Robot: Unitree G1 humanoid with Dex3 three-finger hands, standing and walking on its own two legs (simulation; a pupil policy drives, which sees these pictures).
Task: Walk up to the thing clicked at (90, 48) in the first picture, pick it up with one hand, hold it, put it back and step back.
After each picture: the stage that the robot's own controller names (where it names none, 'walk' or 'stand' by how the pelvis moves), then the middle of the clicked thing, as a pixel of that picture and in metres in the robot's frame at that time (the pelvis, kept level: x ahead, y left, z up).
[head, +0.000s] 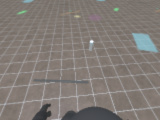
stand; (90, 45) +1.45 +0.01 -0.66
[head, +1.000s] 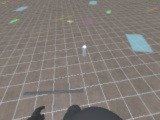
walk; (84, 51) +1.31 +0.21 -0.64
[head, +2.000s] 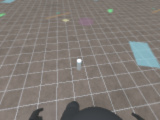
walk; (79, 64) +0.84 +0.21 -0.63
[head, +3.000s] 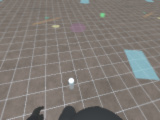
walk; (71, 84) +0.50 +0.20 -0.64
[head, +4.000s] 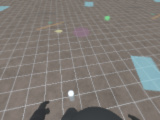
stand; (71, 96) +0.35 +0.20 -0.65
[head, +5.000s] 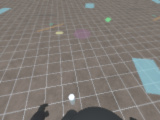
stand; (72, 99) +0.31 +0.19 -0.65
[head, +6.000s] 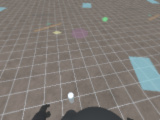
stand; (71, 98) +0.33 +0.20 -0.65
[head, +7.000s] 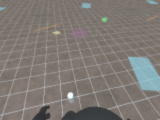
stand; (70, 98) +0.34 +0.20 -0.66
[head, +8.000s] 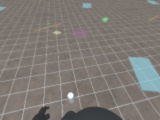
stand; (71, 98) +0.33 +0.19 -0.66
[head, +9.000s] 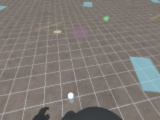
stand; (71, 98) +0.32 +0.19 -0.66
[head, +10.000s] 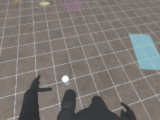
go down; (66, 81) +0.36 +0.22 -0.54
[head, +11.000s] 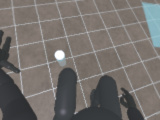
go down; (61, 59) +0.41 +0.27 -0.25
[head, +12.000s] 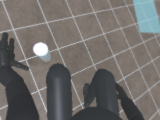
close in; (44, 54) +0.37 +0.30 -0.18
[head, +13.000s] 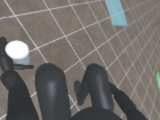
close; (21, 56) +0.35 +0.32 -0.14
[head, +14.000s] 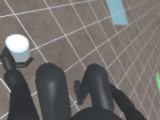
lift; (21, 54) +0.36 +0.33 -0.14
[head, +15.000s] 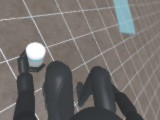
lift; (35, 59) +0.31 +0.30 -0.13
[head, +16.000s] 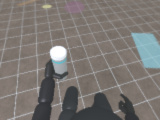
lift; (60, 66) +0.32 +0.19 +0.07
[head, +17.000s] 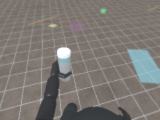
hold; (64, 66) +0.33 +0.17 +0.08
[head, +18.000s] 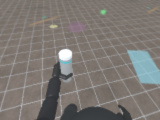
hold; (66, 68) +0.33 +0.17 +0.07
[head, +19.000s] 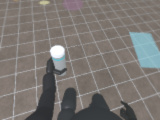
crouch; (59, 63) +0.36 +0.21 +0.01
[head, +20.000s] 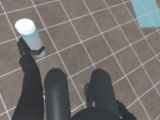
lower; (34, 42) +0.45 +0.31 -0.05
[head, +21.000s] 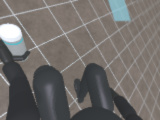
lower; (17, 47) +0.41 +0.34 -0.14
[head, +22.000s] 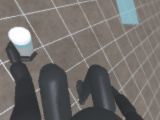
lower; (25, 48) +0.38 +0.33 -0.14
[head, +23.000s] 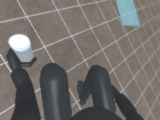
lower; (25, 54) +0.35 +0.34 -0.14
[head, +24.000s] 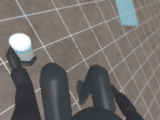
lower; (25, 53) +0.36 +0.33 -0.14
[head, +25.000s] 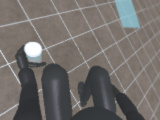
open; (35, 57) +0.35 +0.30 -0.16
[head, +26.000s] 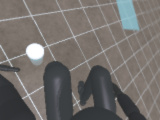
stand; (36, 56) +0.34 +0.30 -0.16
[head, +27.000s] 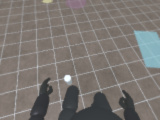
stand; (68, 80) +0.35 +0.21 -0.48
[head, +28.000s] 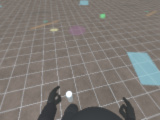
stand; (69, 97) +0.34 +0.20 -0.59
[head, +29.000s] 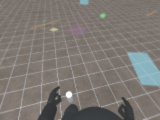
stand; (69, 97) +0.33 +0.20 -0.60
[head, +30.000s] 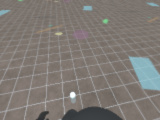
stand; (73, 98) +0.36 +0.18 -0.65
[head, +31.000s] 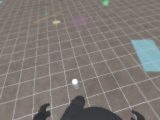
walk; (75, 84) +0.42 +0.21 -0.63
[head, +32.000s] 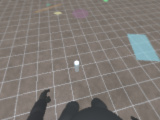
walk; (76, 66) +0.69 +0.17 -0.63
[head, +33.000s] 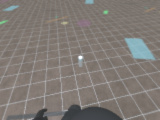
stand; (80, 61) +0.97 +0.23 -0.64
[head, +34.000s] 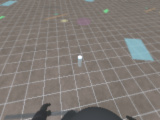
stand; (79, 61) +0.96 +0.19 -0.66
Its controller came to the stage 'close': yes
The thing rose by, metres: 0.71
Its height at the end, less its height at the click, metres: +0.00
